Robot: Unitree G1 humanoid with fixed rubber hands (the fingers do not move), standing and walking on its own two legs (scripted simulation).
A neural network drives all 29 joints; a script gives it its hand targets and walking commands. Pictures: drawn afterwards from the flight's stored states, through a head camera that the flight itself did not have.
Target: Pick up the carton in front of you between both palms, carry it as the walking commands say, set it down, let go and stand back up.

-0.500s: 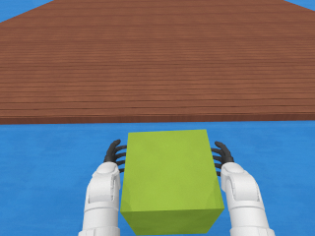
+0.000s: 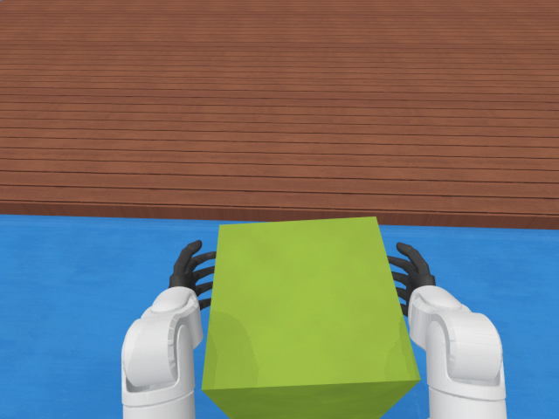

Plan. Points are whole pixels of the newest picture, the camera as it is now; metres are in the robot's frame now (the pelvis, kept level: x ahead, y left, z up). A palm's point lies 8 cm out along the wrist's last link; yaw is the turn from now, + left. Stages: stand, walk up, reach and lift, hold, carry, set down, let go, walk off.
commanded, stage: carry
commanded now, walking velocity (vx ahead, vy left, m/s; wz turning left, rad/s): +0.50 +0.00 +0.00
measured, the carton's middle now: (302, 329) +0.26 +0.00 +0.01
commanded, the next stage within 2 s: none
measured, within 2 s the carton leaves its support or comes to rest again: neither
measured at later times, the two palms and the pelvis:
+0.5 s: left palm (223, 151) +0.60 +0.15 +0.08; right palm (372, 158) +0.59 -0.15 +0.07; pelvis +0.33 +0.01 -0.02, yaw -1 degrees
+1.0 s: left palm (230, 65) +0.96 +0.17 +0.10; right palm (341, 66) +0.95 -0.13 +0.10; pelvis +0.67 +0.02 -0.02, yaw -1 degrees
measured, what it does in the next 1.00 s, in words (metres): walks ahead: left foot, then right foot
